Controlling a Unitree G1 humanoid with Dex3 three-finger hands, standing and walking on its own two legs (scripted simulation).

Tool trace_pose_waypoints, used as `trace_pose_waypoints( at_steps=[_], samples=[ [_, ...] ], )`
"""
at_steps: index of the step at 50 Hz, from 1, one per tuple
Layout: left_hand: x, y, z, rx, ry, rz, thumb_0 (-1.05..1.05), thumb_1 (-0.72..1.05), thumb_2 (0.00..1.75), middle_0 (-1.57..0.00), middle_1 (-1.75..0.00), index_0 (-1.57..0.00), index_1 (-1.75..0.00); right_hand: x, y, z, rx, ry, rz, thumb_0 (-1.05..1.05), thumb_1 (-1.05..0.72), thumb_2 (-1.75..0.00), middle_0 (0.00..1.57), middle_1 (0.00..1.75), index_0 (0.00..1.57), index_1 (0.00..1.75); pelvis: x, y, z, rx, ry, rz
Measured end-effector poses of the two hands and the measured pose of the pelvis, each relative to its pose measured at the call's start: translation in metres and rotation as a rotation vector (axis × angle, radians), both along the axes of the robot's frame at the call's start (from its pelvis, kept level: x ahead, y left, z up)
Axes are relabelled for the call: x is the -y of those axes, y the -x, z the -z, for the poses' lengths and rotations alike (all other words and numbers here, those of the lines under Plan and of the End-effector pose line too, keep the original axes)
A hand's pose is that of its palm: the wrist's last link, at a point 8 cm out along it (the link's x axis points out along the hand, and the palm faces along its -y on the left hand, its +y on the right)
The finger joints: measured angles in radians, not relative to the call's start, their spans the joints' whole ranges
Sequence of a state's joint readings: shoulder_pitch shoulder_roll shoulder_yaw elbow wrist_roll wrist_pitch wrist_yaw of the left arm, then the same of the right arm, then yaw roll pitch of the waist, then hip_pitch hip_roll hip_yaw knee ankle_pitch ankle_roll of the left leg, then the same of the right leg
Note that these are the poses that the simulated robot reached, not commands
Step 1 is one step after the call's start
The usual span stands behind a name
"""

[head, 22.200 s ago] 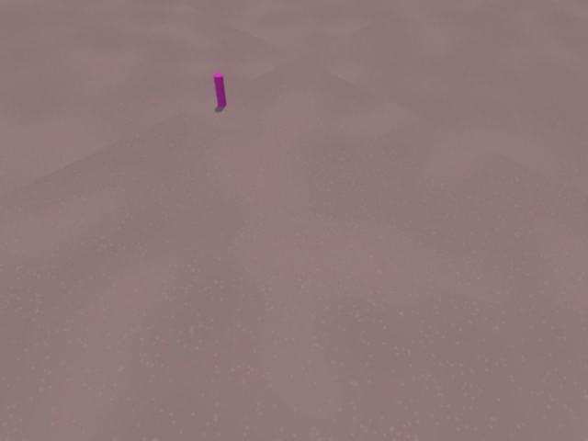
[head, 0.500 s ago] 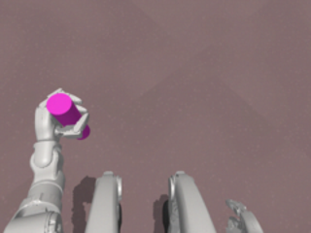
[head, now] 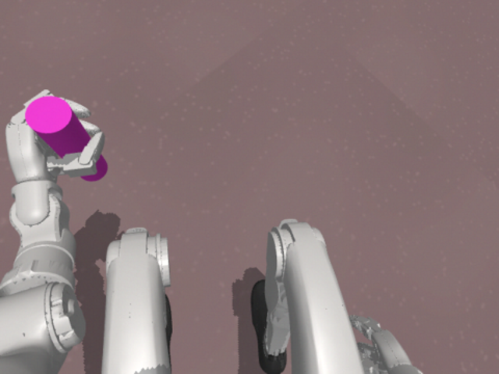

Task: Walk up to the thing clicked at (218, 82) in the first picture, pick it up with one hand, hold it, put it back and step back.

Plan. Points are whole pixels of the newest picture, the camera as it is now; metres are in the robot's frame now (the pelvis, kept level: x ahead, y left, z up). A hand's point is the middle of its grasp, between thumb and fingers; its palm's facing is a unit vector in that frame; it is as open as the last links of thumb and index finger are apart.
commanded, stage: crouch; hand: left
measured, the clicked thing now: (75, 146) +0.45 +0.23 -0.07
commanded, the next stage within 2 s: lower in 0.64 s
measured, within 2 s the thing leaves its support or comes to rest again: rests again in 1.72 s
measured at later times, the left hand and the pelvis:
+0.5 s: hand (94, 152) +0.47 +0.23 -0.13, palm faces +0.18 -0.98 -0.01, open 6.8 cm; pelvis +0.00 +0.01 -0.06, yaw -4 degrees
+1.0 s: hand (101, 162) +0.47 +0.23 -0.19, palm faces +0.19 -0.98 -0.03, open 6.8 cm; pelvis +0.00 +0.01 -0.08, yaw -7 degrees
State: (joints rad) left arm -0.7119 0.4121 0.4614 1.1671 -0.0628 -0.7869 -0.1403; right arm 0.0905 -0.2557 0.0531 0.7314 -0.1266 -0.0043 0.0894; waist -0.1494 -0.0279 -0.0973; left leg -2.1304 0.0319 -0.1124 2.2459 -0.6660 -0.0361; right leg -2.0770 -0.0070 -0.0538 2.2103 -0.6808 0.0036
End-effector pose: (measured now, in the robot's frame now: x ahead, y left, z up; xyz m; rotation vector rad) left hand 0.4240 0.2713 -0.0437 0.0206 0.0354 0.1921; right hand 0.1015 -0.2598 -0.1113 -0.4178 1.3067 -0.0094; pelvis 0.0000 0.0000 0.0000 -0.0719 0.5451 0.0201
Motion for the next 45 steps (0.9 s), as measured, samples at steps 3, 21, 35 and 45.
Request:
trace_pose_waypoints(
  at_steps=[3, 21, 35, 45],
  samples=[
    [0.000, -0.004, 0.013, -0.002, 0.001, 0.003, 0.04, -0.03, 1.15, -0.90, -1.10, -0.92, -1.12, 0.002, 0.011, 0.010, -0.026, 0.008, 0.006, 0.00, -0.90, -0.91, 0.21, 0.29, 0.21, 0.30, 0.000, 0.001, 0.012, 0.008, 0.005, 0.004],
    [-0.003, -0.015, 0.076, -0.009, 0.015, 0.017, 0.04, -0.03, 1.15, -0.90, -1.10, -0.92, -1.12, 0.008, 0.018, 0.036, -0.085, 0.070, -0.044, 0.00, -0.90, -0.90, 0.21, 0.29, 0.21, 0.30, -0.004, -0.001, 0.052, 0.052, 0.046, 0.031],
    [-0.006, -0.018, 0.105, -0.011, 0.009, 0.014, 0.04, -0.03, 1.15, -0.90, -1.10, -0.92, -1.12, 0.007, 0.011, 0.044, -0.104, 0.097, -0.112, 0.00, -0.90, -0.91, 0.21, 0.29, 0.21, 0.30, -0.007, 0.001, 0.069, 0.093, 0.075, 0.044],
    [-0.006, -0.019, 0.126, -0.036, 0.007, 0.007, 0.04, -0.03, 1.15, -0.90, -1.10, -0.92, -1.12, 0.005, 0.019, 0.045, -0.144, 0.106, -0.145, 0.00, -0.90, -0.91, 0.21, 0.29, 0.21, 0.30, -0.009, 0.001, 0.075, 0.118, 0.094, 0.054]
  ],
)
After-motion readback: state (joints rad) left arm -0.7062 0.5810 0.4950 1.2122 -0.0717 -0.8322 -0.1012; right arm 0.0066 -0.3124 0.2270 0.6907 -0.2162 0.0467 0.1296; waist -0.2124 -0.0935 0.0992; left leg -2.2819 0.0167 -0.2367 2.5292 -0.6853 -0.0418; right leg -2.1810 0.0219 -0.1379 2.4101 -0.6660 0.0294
